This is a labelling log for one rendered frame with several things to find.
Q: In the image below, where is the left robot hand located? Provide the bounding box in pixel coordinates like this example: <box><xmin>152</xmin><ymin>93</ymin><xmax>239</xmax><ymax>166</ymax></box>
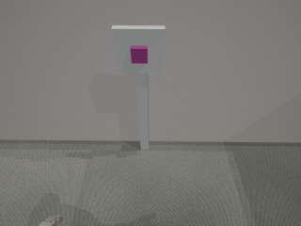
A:
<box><xmin>39</xmin><ymin>215</ymin><xmax>63</xmax><ymax>226</ymax></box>

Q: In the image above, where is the button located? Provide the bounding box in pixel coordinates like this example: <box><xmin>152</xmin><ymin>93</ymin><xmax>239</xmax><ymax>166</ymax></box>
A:
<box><xmin>130</xmin><ymin>45</ymin><xmax>148</xmax><ymax>64</ymax></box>

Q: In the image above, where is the panel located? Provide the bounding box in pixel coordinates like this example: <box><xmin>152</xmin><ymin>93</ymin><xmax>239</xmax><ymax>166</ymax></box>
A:
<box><xmin>111</xmin><ymin>25</ymin><xmax>166</xmax><ymax>151</ymax></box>

